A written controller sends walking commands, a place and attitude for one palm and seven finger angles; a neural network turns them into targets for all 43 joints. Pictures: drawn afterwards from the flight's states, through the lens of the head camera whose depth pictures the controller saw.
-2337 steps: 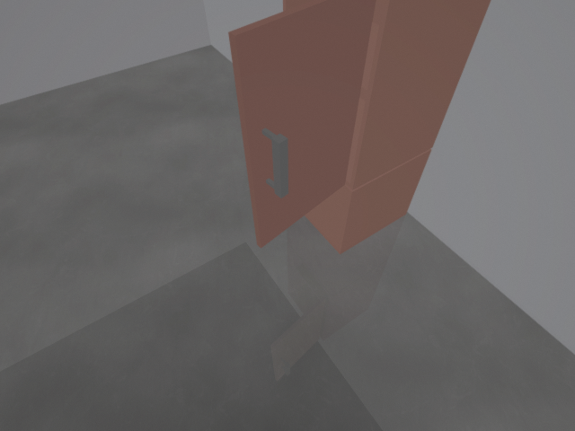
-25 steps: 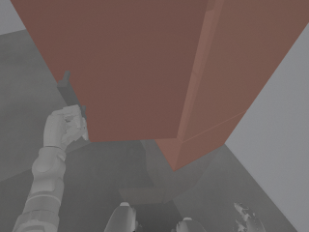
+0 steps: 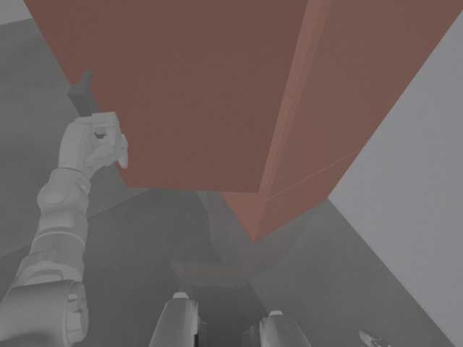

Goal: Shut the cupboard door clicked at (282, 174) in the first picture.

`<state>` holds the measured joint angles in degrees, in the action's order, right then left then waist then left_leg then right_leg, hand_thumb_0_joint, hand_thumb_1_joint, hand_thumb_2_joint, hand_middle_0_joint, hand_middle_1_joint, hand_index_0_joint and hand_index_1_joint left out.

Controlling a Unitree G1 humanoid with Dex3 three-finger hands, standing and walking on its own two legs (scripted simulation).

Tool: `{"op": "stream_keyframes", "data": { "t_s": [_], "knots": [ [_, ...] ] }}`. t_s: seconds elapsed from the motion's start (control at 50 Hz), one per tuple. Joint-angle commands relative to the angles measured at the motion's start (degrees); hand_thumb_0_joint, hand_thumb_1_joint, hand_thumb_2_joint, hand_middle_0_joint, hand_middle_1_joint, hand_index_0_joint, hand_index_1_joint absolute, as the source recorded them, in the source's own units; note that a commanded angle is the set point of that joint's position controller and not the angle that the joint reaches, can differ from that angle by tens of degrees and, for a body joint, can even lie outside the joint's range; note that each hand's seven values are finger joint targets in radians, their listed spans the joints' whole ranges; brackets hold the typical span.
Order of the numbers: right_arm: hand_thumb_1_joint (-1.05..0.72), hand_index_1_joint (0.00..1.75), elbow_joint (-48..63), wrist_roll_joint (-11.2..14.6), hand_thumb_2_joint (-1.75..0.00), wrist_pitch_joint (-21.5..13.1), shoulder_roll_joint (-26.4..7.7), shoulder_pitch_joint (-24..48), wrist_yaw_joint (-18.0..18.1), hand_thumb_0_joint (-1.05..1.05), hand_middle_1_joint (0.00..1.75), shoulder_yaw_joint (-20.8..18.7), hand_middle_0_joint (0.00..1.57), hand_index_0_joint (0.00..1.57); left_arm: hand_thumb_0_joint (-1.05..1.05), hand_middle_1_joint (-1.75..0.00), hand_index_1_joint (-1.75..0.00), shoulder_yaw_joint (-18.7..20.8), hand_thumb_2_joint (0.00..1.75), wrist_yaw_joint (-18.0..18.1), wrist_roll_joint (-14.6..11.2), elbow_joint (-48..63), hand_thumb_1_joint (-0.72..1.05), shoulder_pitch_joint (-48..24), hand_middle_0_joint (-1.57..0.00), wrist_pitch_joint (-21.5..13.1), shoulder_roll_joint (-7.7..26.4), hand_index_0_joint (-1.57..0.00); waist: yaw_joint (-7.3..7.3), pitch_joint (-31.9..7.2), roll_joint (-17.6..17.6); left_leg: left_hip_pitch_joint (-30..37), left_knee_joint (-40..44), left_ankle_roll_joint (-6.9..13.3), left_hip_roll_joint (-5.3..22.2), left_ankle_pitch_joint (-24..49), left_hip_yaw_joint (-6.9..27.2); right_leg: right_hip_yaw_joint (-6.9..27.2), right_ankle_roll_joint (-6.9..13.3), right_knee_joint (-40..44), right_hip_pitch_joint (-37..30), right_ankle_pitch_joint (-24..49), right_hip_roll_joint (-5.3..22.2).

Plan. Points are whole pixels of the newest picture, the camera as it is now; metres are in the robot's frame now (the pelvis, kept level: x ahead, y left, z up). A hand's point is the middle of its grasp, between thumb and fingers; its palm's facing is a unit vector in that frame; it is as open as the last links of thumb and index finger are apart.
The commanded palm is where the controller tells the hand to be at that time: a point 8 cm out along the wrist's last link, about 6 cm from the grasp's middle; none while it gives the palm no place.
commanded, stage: push the door shut along its arc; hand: left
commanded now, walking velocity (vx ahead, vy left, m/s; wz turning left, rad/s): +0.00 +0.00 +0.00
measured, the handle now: (99, 116) +0.50 +0.25 +0.07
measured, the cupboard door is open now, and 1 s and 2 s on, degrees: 57 42 31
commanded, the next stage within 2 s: pull the fist back off the door in 1.20 s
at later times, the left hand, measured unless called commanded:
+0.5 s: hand (143, 117) +0.50 +0.17 +0.08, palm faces -0.21 -0.98 -0.02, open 3.1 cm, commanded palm +0.49 +0.21 +0.07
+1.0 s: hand (158, 100) +0.54 +0.15 +0.08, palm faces -0.30 -0.95 -0.03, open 3.0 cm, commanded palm +0.55 +0.17 +0.07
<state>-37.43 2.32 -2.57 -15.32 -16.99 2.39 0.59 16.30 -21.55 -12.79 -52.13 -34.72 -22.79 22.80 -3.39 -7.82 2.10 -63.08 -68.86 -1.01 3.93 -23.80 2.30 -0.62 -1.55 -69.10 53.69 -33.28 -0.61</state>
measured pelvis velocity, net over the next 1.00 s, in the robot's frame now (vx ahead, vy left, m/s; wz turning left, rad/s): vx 0.00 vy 0.00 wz -0.04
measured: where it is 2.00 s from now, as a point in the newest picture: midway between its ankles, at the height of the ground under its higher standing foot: outside the picture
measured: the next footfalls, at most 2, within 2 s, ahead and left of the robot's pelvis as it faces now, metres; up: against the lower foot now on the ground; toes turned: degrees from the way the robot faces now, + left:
none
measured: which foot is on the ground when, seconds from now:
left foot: down 0.00-1.00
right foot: down 0.00-1.00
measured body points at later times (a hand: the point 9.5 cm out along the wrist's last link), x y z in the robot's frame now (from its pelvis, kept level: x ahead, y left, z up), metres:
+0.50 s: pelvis +0.00 +0.00 -0.02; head +0.13 +0.02 +0.42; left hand +0.50 +0.23 +0.08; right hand +0.05 -0.27 -0.13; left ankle +0.08 +0.13 -0.63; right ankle +0.00 -0.14 -0.63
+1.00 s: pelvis +0.00 +0.00 -0.03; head +0.15 +0.02 +0.39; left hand +0.55 +0.21 +0.08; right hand +0.02 -0.28 -0.14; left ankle +0.08 +0.13 -0.63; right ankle +0.00 -0.14 -0.63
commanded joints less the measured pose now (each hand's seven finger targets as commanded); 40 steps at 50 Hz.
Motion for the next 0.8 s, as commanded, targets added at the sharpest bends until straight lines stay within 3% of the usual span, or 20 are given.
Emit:
{"op": "stream_keyframes", "data": {
  "t_s": [0.0, 0.06, 0.1, 0.18, 0.24, 0.3, 0.38, 0.46, 0.52, 0.6, 0.62, 0.64, 0.68, 0.72, 0.78],
  "knots": [
    [-0.90, 0.30, 5.02, 0.30, -0.90, -1.86, -9.40, -3.40, 0.63, 0.00, 0.30, -3.46, 0.20, 0.20, 0.00, -1.50, -1.50, 0.81, 0.90, -1.24, 0.04, 9.57, 0.90, -29.18, -1.30, -3.21, 11.37, -1.30, -3.01, -22.14, 4.02, 26.82, 8.06, 2.19, -1.49, 4.52, 2.15, -0.86, 3.27, 11.40, 4.56, 10.02, -1.61],
    [-0.90, 0.30, 4.56, 0.30, -0.90, -1.95, -9.68, -3.98, 0.46, 0.00, 0.30, -3.54, 0.20, 0.20, 0.00, -1.50, -1.50, 0.09, 0.90, -1.50, 0.42, 7.30, 0.90, -32.17, -1.30, -2.89, 10.94, -1.30, -3.78, -23.12, 4.60, 27.84, 7.81, 2.19, -1.33, 3.46, 2.72, -1.08, 3.33, 11.12, 6.88, 9.06, -1.69],
    [-0.90, 0.30, 4.19, 0.25, -0.90, -1.80, -9.94, -4.40, 0.43, 0.00, 0.30, -3.47, 0.20, 0.20, 0.00, -1.50, -1.50, 0.17, 0.90, -1.57, 0.96, 5.50, 0.90, -34.91, -1.30, -2.57, 11.86, -1.30, -4.62, -22.29, 4.44, 27.14, 7.44, 2.26, -1.21, 2.90, 3.02, -1.15, 3.38, 10.87, 8.29, 8.71, -1.77],
    [-0.90, 0.30, 3.92, 0.18, -0.90, -1.73, -10.22, -5.26, 0.27, 0.00, 0.30, -3.17, 0.20, 0.20, 0.00, -1.50, -1.50, 1.44, 0.90, -2.17, 1.44, 2.62, 0.90, -38.34, -1.30, -2.18, 14.15, -1.30, -5.04, -24.28, 4.06, 25.68, 5.91, 2.51, -1.23, 4.31, 2.72, -0.98, 3.36, 10.06, 8.41, 9.36, -1.87],
    [-0.90, 0.30, 4.12, -0.01, -0.90, -1.68, -10.43, -6.05, 0.03, 0.00, 0.30, -3.04, 0.20, 0.20, 0.00, -1.50, -1.50, 3.77, 0.90, -2.67, 1.97, 0.70, 0.90, -39.31, -1.30, -1.91, 17.34, -1.30, -4.58, -26.32, 5.68, 25.04, 4.39, 2.65, -1.26, 5.97, 2.47, -0.73, 3.56, 9.01, 8.74, 9.94, -2.15],
    [-0.90, 0.30, 4.13, -0.04, -0.90, -1.31, -10.50, -6.62, -0.26, 0.00, 0.30, -2.81, 0.20, 0.20, 0.00, -1.50, -1.50, 4.21, 0.90, -3.09, 2.60, -0.36, 0.90, -42.02, -1.30, -1.47, 18.85, -1.30, -5.24, -27.02, 5.30, 24.39, 3.93, 2.60, -0.91, 7.01, 2.63, -0.86, 3.38, 8.51, 8.82, 10.64, -2.20],
    [-0.90, 0.30, 4.47, -0.17, -0.90, -0.86, -10.52, -7.54, -0.73, 0.00, 0.30, -3.17, 0.20, 0.20, 0.00, -1.50, -1.50, 3.97, 0.90, -4.42, 2.86, 1.16, 0.90, -41.18, -1.30, -1.24, 18.65, -1.30, -4.93, -31.02, 7.67, 27.93, 3.12, 2.42, -0.81, 11.84, 2.71, -1.01, 3.51, 7.96, 8.65, 13.91, -2.36],
    [-0.90, 0.30, 4.26, -0.04, -0.90, -0.31, -10.79, -8.37, -0.88, 0.00, 0.30, -3.28, 0.20, 0.20, 0.00, -1.50, -1.50, 4.21, 0.90, -5.31, 2.83, 0.74, 0.90, -43.37, -1.30, -0.07, 19.30, -1.30, -5.92, -30.51, 6.28, 27.83, 2.62, 2.64, -0.66, 13.24, 2.95, -1.31, 3.31, 7.97, 9.24, 15.15, -2.57],
    [-0.90, 0.30, 4.27, 0.12, -0.90, -0.04, -10.79, -8.28, -0.86, 0.00, 0.30, -2.80, 0.20, 0.20, 0.00, -1.50, -1.50, 4.75, 0.90, -5.26, 3.12, -2.41, 0.90, -45.20, -1.30, 1.15, 20.61, -1.30, -6.80, -27.01, 5.33, 23.39, 2.16, 3.03, -0.81, 10.32, 2.26, -0.89, 3.16, 8.42, 9.19, 13.58, -2.71],
    [-0.90, 0.30, 4.28, -0.09, -0.90, -0.07, -10.92, -8.85, -0.82, 0.00, 0.30, -2.58, 0.20, 0.20, 0.00, -1.50, -1.50, 6.50, 0.90, -5.09, 3.77, -3.45, 0.90, -46.73, -1.30, 0.87, 23.38, -1.30, -6.80, -28.57, 5.92, 22.65, 0.96, 3.10, -0.74, 11.50, 1.96, -0.50, 3.25, 7.78, 8.90, 14.63, -2.82],
    [-0.90, 0.30, 4.20, -0.11, -0.90, -0.04, -10.91, -8.89, -0.80, 0.00, 0.30, -2.45, 0.20, 0.20, 0.00, -1.50, -1.50, 6.09, 0.90, -5.31, 3.94, -3.81, 0.90, -47.73, -1.30, 0.93, 23.49, -1.30, -7.41, -28.40, 5.45, 21.67, 0.44, 3.26, -0.74, 11.73, 1.69, -0.27, 3.12, 7.72, 8.68, 15.35, -2.82],
    [-0.90, 0.30, 4.18, -0.24, -0.90, -0.20, -10.95, -9.36, -0.72, 0.00, 0.30, -2.40, 0.20, 0.20, 0.00, -1.50, -1.50, 7.82, 0.90, -5.48, 4.09, -2.89, 0.90, -48.53, -1.30, 0.32, 25.88, -1.30, -6.69, -30.07, 6.52, 22.32, -0.05, 3.22, -0.88, 13.35, 1.72, -0.26, 3.34, 6.88, 8.05, 16.63, -2.90],
    [-0.90, 0.30, 4.57, -0.25, -0.90, -0.04, -10.87, -9.20, -1.00, 0.00, 0.30, -2.44, 0.20, 0.20, 0.00, -1.50, -1.50, 6.50, 0.90, -6.35, 4.28, -3.97, 0.90, -46.48, -1.30, 0.72, 24.27, -1.30, -6.49, -31.56, 7.59, 23.25, -0.21, 3.00, -0.84, 14.39, 1.74, -0.31, 3.27, 6.79, 8.19, 17.46, -2.91],
    [-0.90, 0.30, 4.29, -0.19, -0.90, 0.15, -11.07, -9.50, -0.86, 0.00, 0.30, -2.33, 0.20, 0.20, 0.00, -1.50, -1.50, 6.17, 0.90, -6.99, 4.84, -5.34, 0.90, -48.18, -1.30, 1.57, 25.10, -1.30, -7.56, -29.80, 6.54, 21.63, -0.69, 3.20, -0.61, 13.26, 1.52, -0.34, 3.06, 6.83, 9.06, 16.83, -3.04],
    [-0.90, 0.30, 4.24, -0.26, -0.90, 0.07, -11.20, -9.70, -0.82, 0.00, 0.30, -2.53, 0.20, 0.20, 0.00, -1.50, -1.50, 4.66, 0.90, -7.64, 5.11, -4.56, 0.90, -50.26, -1.30, 2.09, 23.79, -1.30, -8.16, -30.81, 7.56, 22.93, -1.13, 3.19, -0.58, 13.59, 1.81, -0.55, 3.10, 6.63, 10.58, 16.62, -3.14]
  ]
}}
